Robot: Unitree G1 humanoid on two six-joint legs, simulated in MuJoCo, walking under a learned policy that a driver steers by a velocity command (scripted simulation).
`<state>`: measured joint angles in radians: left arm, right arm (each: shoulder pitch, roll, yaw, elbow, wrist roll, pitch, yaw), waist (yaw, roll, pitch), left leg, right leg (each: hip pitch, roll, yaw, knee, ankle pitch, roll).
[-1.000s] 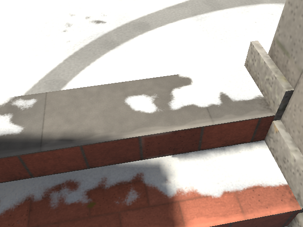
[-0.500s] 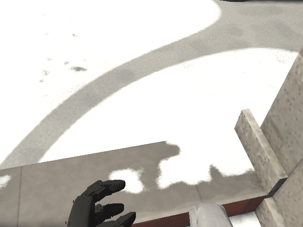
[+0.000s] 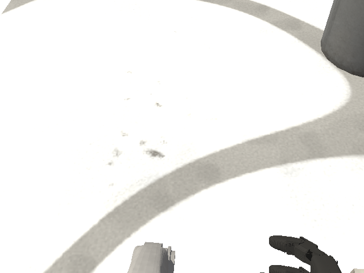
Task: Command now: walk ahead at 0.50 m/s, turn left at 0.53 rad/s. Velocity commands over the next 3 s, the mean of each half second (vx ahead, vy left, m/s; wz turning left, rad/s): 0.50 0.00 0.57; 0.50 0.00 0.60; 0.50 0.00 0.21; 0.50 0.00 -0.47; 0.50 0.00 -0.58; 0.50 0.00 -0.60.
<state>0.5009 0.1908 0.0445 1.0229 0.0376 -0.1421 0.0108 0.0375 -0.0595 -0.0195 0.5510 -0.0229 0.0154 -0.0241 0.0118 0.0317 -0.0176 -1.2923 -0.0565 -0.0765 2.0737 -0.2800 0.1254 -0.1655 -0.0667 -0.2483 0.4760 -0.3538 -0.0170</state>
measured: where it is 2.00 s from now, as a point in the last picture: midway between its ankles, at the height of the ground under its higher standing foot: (75, 130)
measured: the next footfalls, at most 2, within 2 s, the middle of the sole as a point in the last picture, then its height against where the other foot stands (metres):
left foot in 0.16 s outside the picture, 0.15 m higher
right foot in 0.70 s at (193, 213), level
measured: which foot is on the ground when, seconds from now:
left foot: up 0.00-0.14, down 0.16-0.70, up 0.72-1.00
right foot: down 0.00-0.20, up 0.22-0.68, down 0.70-1.00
